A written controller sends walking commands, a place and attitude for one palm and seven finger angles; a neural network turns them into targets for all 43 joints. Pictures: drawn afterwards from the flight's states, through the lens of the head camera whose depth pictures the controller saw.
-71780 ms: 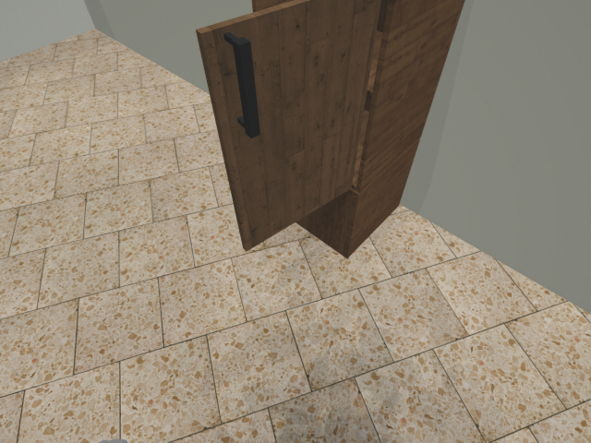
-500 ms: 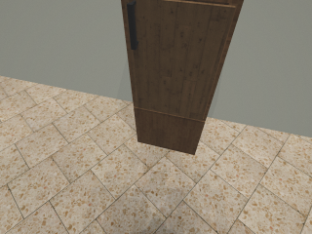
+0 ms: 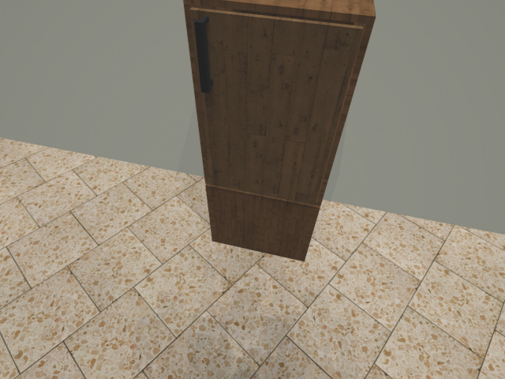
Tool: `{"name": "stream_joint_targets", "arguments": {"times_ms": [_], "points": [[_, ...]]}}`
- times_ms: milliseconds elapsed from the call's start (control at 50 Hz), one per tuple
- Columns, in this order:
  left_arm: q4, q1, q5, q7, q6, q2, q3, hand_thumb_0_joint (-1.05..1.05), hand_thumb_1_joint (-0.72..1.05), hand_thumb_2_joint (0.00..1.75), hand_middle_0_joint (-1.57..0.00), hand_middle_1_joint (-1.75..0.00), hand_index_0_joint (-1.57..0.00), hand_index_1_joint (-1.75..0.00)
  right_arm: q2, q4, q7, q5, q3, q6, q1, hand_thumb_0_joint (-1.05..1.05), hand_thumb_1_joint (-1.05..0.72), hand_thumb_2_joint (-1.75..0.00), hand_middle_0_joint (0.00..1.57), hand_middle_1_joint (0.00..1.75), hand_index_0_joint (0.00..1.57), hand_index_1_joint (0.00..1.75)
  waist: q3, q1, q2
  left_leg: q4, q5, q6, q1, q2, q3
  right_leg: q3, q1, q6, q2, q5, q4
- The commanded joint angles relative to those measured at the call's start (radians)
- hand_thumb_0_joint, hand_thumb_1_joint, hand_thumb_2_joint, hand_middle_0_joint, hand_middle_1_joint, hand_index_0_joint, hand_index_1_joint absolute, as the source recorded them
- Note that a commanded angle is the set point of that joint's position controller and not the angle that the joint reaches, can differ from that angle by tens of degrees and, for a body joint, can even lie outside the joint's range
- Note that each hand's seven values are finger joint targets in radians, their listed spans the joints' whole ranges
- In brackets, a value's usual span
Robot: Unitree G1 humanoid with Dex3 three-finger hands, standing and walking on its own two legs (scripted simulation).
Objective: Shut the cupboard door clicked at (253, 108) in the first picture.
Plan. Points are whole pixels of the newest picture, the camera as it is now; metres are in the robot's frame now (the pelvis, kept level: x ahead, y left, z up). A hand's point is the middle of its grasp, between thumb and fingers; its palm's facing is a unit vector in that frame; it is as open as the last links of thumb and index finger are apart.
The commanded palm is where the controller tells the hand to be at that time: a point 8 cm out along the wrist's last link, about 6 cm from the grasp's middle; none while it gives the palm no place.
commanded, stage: look to check the result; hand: left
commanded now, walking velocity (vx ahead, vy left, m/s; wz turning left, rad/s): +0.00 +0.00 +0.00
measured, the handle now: (205, 55) +0.81 +0.15 +0.15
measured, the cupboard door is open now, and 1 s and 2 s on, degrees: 0 0 0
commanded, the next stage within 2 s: stand and wait in 0.54 s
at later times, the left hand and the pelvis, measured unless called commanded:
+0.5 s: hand out of the picture -0.03 +0.16 -0.18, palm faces +0.05 -0.98 -0.17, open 7.4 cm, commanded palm none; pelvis +0.02 +0.00 +0.00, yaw +0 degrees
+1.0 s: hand out of the picture +0.00 +0.16 -0.18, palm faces +0.04 -0.98 -0.17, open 7.3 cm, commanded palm none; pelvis +0.03 +0.00 +0.00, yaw +0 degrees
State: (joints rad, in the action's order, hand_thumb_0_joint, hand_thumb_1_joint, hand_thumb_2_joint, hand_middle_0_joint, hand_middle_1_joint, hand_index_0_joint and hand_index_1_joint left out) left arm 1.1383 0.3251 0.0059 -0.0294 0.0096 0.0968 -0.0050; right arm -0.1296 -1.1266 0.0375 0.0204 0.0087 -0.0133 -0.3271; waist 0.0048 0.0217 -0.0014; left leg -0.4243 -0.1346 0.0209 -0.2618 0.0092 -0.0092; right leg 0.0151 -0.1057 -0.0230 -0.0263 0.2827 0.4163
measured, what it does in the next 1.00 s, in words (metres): stands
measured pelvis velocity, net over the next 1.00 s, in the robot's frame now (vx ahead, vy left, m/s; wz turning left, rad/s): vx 0.03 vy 0.00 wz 0.00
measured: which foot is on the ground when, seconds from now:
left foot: down 0.00-1.00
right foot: down 0.00-1.00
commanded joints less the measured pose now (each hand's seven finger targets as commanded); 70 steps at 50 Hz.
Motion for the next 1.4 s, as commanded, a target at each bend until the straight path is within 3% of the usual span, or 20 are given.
{"name": "stream_joint_targets", "arguments": {"times_ms": [0,320,760,1000,1080,1380], "points": [[0.003,0.113,0.004,-0.011,0.000,0.115,0.030,0.00,0.90,0.90,-0.20,-0.30,-0.20,-0.30,-0.095,0.028,0.009,-0.006,-0.020,0.010,-0.048,0.00,-0.90,-0.90,0.20,0.30,0.20,0.30,0.102,-0.014,0.018,0.075,-0.023,0.018,0.044,-0.084,0.113,-0.088,-0.135,-0.030,0.098,-0.008,-0.119],[0.014,0.123,0.003,-0.015,0.003,0.104,0.025,0.00,0.90,0.90,-0.20,-0.30,-0.20,-0.30,-0.091,0.020,0.011,-0.008,-0.020,0.009,-0.040,0.00,-0.90,-0.90,0.20,0.30,0.20,0.30,0.093,-0.009,-0.013,0.056,0.051,0.022,0.087,-0.092,0.107,-0.083,-0.121,-0.025,0.104,-0.063,-0.123],[0.016,0.118,0.003,-0.013,0.005,0.110,0.023,0.00,0.90,0.90,-0.20,-0.30,-0.20,-0.30,-0.107,0.018,0.013,-0.007,-0.014,0.015,-0.016,0.00,-0.90,-0.90,0.20,0.30,0.20,0.30,0.100,-0.014,0.014,0.064,0.083,0.021,0.098,-0.092,0.103,-0.083,-0.090,-0.021,0.108,-0.100,-0.136],[0.012,0.120,0.002,-0.015,0.008,0.124,0.027,0.00,0.90,0.90,-0.20,-0.30,-0.20,-0.30,-0.114,0.015,0.014,-0.010,-0.014,0.018,-0.017,0.00,-0.90,-0.90,0.20,0.30,0.20,0.30,0.081,-0.019,-0.023,0.053,0.147,0.026,0.118,-0.096,0.100,-0.077,-0.065,-0.019,0.111,-0.164,-0.135],[0.013,0.119,0.001,-0.016,0.005,0.116,0.025,0.00,0.90,0.90,-0.20,-0.30,-0.20,-0.30,-0.107,0.011,0.014,-0.008,-0.013,0.016,-0.020,0.00,-0.90,-0.90,0.20,0.30,0.20,0.30,0.092,-0.016,0.000,0.057,0.117,0.023,0.113,-0.091,0.099,-0.082,-0.067,-0.020,0.111,-0.140,-0.139],[0.016,0.124,0.002,-0.014,0.006,0.117,0.024,0.00,0.90,0.90,-0.20,-0.30,-0.20,-0.30,-0.112,0.012,0.014,-0.009,-0.014,0.015,-0.012,0.00,-0.90,-0.90,0.20,0.30,0.20,0.30,0.101,-0.016,-0.001,0.063,0.097,0.021,0.120,-0.092,0.097,-0.084,-0.075,-0.020,0.111,-0.124,-0.146]]}}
